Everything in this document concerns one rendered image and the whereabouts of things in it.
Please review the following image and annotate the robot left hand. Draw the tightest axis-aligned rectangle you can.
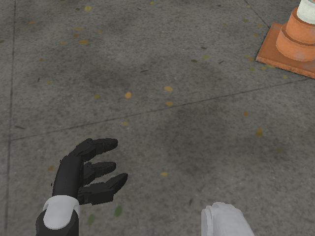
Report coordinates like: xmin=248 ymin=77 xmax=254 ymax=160
xmin=50 ymin=138 xmax=128 ymax=206

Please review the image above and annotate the left robot forearm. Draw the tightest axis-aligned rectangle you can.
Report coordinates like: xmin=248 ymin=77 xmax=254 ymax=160
xmin=35 ymin=195 xmax=81 ymax=236

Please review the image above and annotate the right robot thigh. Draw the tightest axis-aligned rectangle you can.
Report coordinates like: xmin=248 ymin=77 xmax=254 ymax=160
xmin=201 ymin=204 xmax=255 ymax=236

